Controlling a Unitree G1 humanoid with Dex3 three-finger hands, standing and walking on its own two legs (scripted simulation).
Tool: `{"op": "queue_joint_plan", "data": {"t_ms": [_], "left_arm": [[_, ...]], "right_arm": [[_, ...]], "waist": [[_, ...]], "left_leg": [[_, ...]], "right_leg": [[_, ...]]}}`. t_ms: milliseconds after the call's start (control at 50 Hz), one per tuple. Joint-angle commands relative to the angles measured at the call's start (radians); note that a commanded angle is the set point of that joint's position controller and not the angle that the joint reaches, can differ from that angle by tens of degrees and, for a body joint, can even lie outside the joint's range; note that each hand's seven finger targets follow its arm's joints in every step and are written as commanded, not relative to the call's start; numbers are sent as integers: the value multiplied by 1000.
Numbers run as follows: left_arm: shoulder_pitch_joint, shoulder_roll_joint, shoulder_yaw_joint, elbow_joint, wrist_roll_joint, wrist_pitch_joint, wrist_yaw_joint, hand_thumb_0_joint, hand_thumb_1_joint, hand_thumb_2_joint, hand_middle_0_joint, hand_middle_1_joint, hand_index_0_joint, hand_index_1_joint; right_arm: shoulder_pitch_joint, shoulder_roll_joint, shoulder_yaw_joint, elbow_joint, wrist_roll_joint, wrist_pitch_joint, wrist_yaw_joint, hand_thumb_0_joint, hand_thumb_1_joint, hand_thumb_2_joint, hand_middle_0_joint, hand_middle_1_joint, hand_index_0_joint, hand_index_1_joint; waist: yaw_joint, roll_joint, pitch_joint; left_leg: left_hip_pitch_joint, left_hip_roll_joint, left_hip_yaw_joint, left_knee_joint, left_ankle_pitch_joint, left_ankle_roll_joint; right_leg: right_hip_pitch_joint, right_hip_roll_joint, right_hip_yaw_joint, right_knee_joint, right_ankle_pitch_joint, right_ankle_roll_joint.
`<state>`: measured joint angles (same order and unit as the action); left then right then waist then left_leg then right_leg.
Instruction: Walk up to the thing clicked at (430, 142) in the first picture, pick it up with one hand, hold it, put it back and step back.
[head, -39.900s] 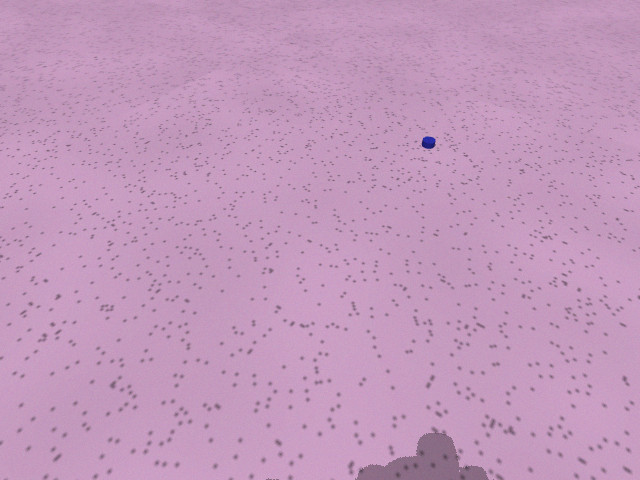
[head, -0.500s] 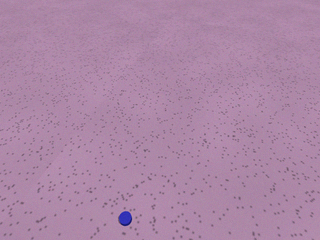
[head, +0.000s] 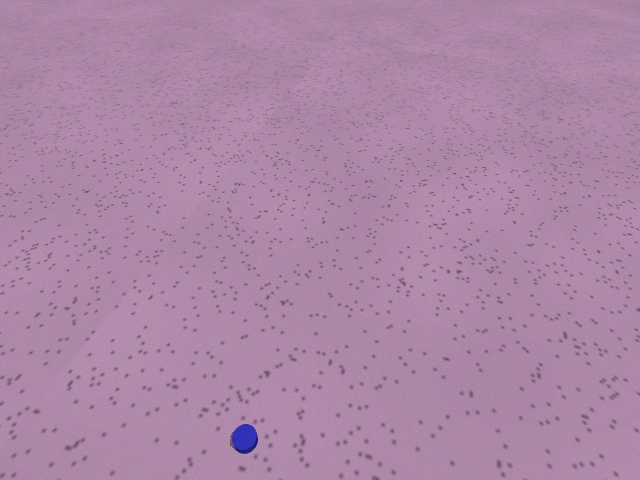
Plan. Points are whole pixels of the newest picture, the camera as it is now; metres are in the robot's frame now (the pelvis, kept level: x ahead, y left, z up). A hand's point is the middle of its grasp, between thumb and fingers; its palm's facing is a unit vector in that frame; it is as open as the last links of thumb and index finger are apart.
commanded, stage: stand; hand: left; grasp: from above
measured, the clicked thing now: (245, 438) +0.44 +0.24 -0.76
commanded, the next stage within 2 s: step back in 1.28 s
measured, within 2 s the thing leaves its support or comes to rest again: neither
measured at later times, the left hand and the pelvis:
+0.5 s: hand out of the picture +0.08 +0.24 -0.16, palm faces +0.01 -0.94 -0.33, open 7.4 cm; pelvis +0.01 +0.00 +0.00, yaw +0 degrees
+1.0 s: hand out of the picture +0.10 +0.24 -0.16, palm faces +0.00 -0.94 -0.34, open 7.4 cm; pelvis +0.03 -0.01 +0.00, yaw +0 degrees
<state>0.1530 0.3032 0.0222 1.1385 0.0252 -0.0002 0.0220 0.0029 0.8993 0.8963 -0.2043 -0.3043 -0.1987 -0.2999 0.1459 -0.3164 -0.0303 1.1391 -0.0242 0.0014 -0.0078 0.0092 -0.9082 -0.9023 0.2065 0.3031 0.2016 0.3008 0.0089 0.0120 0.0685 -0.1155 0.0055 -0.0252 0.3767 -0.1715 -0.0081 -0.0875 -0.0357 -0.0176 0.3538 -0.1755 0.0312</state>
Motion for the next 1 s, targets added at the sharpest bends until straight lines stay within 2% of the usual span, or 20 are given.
{"op": "queue_joint_plan", "data": {"t_ms": [0, 40, 140, 180, 260, 320, 340, 360, 380, 420, 460, 500, 540, 600, 640, 720, 840, 860, 920, 980], "left_arm": [[-31, 200, 40, -44, -3, -16, 7, 0, 900, 900, -200, -300, -200, -301], [-32, 204, 41, -43, -2, -16, 4, 0, 900, 900, -200, -300, -200, -301], [-52, 208, 42, -46, -5, -26, 6, 0, 900, 900, -200, -300, -200, -301], [-57, 207, 41, -44, -7, -23, 4, 0, 900, 900, -200, -300, -200, -301], [-56, 202, 39, -44, -6, -21, 2, 0, 900, 900, -200, -300, -200, -301], [-57, 200, 37, -43, -7, -22, 3, 0, 900, 900, -200, -300, -200, -301], [-53, 204, 37, -39, -10, -21, 1, 0, 900, 900, -200, -300, -200, -301], [-59, 209, 38, -41, -9, -23, 1, 0, 900, 900, -200, -300, -200, -301], [-60, 208, 38, -40, -10, -21, 1, 0, 900, 900, -200, -300, -200, -301], [-52, 199, 36, -40, -10, -22, 1, 0, 900, 900, -200, -300, -200, -301], [-62, 203, 37, -40, -10, -20, 1, 0, 900, 900, -200, -300, -200, -301], [-59, 198, 34, -39, -9, -19, -1, 0, 900, 900, -200, -300, -200, -301], [-60, 209, 37, -41, -10, -22, -1, 0, 900, 900, -200, -300, -200, -301], [-69, 215, 38, -46, -10, -26, -1, 0, 900, 900, -200, -300, -200, -301], [-72, 216, 39, -49, -12, -29, -1, 0, 900, 900, -200, -300, -200, -301], [-79, 216, 41, -47, -13, -23, -2, 0, 900, 900, -200, -300, -200, -301], [-73, 218, 38, -48, -11, -24, -5, 0, 900, 900, -200, -300, -200, -300], [-78, 221, 39, -53, -13, -26, -4, 0, 900, 900, -200, -300, -200, -300], [-81, 223, 39, -52, -14, -24, -5, 0, 900, 900, -200, -300, -200, -300], [-78, 227, 39, -55, -12, -24, -5, 0, 900, 900, -200, -300, -200, -300]], "right_arm": [[-45, -188, -25, -62, 4, -16, -14, 0, -900, -900, 200, 300, 200, 300], [-45, -187, -25, -62, 5, -16, -13, 0, -900, -900, 200, 300, 200, 300], [-48, -191, -23, -61, 5, -22, -12, 0, -900, -900, 200, 300, 200, 300], [-40, -188, -19, -55, 5, -22, -13, 0, -900, -900, 200, 300, 200, 300], [-48, -195, -18, -53, 5, -22, -13, 0, -900, -900, 200, 300, 200, 300], [-56, -195, -18, -53, 7, -24, -14, 0, -900, -900, 200, 300, 200, 300], [-46, -190, -15, -47, 6, -23, -14, 0, -900, -900, 200, 300, 200, 300], [-46, -197, -15, -47, 6, -25, -14, 0, -900, -900, 200, 300, 200, 300], [-44, -195, -14, -45, 7, -23, -13, 0, -900, -900, 200, 300, 200, 300], [-62, -196, -15, -49, 9, -26, -13, 0, -900, -900, 200, 300, 200, 300], [-54, -190, -13, -47, 7, -26, -14, 0, -900, -900, 200, 300, 200, 300], [-58, -199, -14, -45, 8, -24, -13, 0, -900, -900, 200, 300, 200, 300], [-61, -205, -15, -48, 7, -25, -12, 0, -900, -900, 200, 300, 200, 300], [-62, -202, -15, -54, 7, -28, -10, 0, -900, -900, 200, 300, 200, 300], [-63, -209, -17, -54, 8, -30, -11, 0, -900, -900, 200, 300, 200, 300], [-64, -208, -13, -51, 9, -27, -12, 0, -900, -900, 200, 300, 200, 300], [-71, -214, -12, -53, 10, -30, -11, 0, -900, -900, 200, 300, 200, 300], [-77, -217, -14, -58, 8, -31, -11, 0, -900, -900, 200, 300, 200, 300], [-75, -218, -11, -53, 9, -31, -12, 0, -900, -900, 200, 300, 200, 300], [-76, -218, -10, -56, 8, -31, -12, 0, -900, -900, 200, 300, 200, 300]], "waist": [[1, 5, 8], [-1, -5, 6], [-5, -17, -50], [-8, -16, -32], [-6, -11, -38], [-4, -11, -55], [-6, -16, -40], [-8, -6, -44], [-8, 0, -37], [-1, -3, -60], [-6, -11, -51], [-4, -2, -26], [-6, -6, -36], [-8, -15, -56], [-9, -9, -90], [-11, 0, -59], [-6, -7, -67], [-5, -2, -91], [-7, 0, -72], [-5, -6, -89]], "left_leg": [[-64, 92, -102, -114, -97, 34], [-62, 94, -103, -116, -104, 34], [-10, 99, -90, -87, 49, 36], [-29, 97, -89, -96, 20, 34], [-16, 99, -86, -96, 35, 33], [3, 104, -87, -91, 102, 31], [-10, 101, -84, -97, 55, 31], [-10, 102, -85, -99, 67, 30], [-26, 100, -84, -105, 36, 29], [7, 106, -85, -94, 110, 31], [1, 108, -83, -98, 115, 28], [-20, 103, -86, -109, 42, 28], [-20, 104, -85, -107, 44, 30], [-1, 108, -86, -99, 123, 28], [27, 113, -81, -80, 178, 29], [-5, 106, -80, -100, 102, 25], [14, 113, -81, -99, 138, 23], [29, 117, -79, -85, 189, 27], [10, 111, -78, -95, 148, 23], [34, 116, -78, -90, 190, 23]], "right_leg": [[-38, -75, 75, -81, -77, -36], [-47, -75, 78, -81, -79, -38], [-12, -92, 86, -82, 24, -39], [-16, -88, 81, -82, 14, -37], [-19, -86, 78, -83, 24, -38], [-10, -87, 74, -82, 55, -37], [-19, -85, 76, -86, 28, -36], [-5, -90, 81, -84, 43, -39], [-5, -87, 77, -83, 33, -38], [-2, -90, 73, -76, 74, -38], [-6, -87, 72, -76, 65, -39], [-20, -83, 72, -87, 20, -36], [-9, -89, 78, -89, 33, -37], [-3, -90, 72, -83, 66, -37], [17, -97, 74, -73, 133, -38], [8, -93, 76, -81, 87, -36], [5, -91, 73, -79, 96, -40], [22, -96, 72, -71, 141, -42], [15, -94, 75, -78, 119, -38], [13, -96, 70, -69, 147, -40]]}}
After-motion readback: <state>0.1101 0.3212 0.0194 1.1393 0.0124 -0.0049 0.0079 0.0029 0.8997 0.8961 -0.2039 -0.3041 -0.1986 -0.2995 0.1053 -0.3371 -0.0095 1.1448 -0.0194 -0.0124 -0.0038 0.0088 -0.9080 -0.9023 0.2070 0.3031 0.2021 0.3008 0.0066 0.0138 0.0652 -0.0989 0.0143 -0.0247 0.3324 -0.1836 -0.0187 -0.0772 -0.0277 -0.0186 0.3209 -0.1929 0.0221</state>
